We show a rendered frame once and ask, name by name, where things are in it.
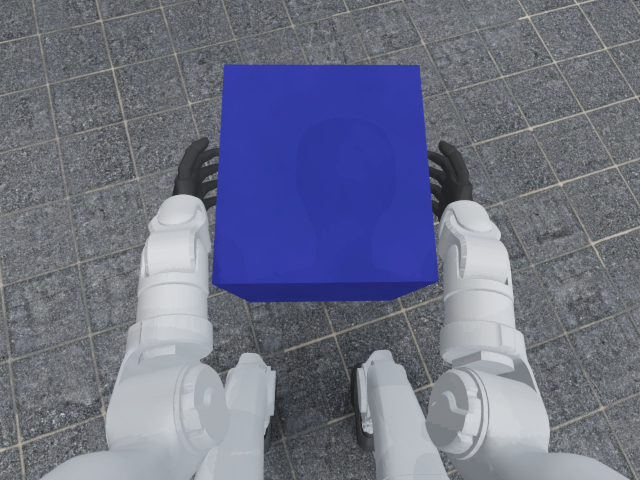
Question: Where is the robot left hand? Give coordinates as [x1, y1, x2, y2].
[172, 137, 219, 211]

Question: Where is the robot left upper arm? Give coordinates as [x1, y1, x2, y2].
[39, 361, 231, 480]

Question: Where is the robot right upper arm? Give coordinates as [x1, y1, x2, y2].
[425, 367, 630, 480]

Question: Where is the carton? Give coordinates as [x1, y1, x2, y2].
[212, 65, 439, 302]

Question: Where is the left robot forearm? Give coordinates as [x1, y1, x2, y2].
[105, 194, 213, 447]

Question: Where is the robot left foot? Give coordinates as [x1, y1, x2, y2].
[264, 365, 277, 454]

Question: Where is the robot right hand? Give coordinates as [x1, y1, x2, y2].
[427, 141, 473, 223]

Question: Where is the robot right foot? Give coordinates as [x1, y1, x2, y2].
[350, 362, 375, 452]

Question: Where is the robot foot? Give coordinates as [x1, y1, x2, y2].
[350, 362, 375, 452]
[264, 365, 277, 454]

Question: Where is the right robot forearm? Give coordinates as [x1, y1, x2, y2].
[437, 200, 550, 445]

